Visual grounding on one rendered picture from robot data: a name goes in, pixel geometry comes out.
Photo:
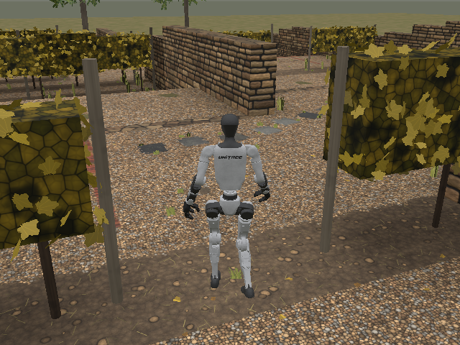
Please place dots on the left robot forearm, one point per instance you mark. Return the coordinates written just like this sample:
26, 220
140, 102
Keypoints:
193, 192

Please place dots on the left robot upper arm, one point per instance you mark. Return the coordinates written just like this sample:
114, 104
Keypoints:
207, 152

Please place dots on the left robot hand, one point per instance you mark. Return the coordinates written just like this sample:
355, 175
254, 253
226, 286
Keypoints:
187, 208

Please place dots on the right robot hand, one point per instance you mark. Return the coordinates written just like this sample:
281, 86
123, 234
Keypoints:
266, 196

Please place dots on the left robot thigh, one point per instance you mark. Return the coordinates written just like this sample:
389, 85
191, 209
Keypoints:
213, 217

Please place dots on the right robot upper arm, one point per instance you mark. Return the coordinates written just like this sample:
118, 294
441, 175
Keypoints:
252, 152

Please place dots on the robot head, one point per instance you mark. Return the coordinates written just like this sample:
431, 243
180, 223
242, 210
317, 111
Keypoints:
229, 125

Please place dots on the right robot forearm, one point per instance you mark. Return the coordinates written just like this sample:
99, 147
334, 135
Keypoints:
264, 186

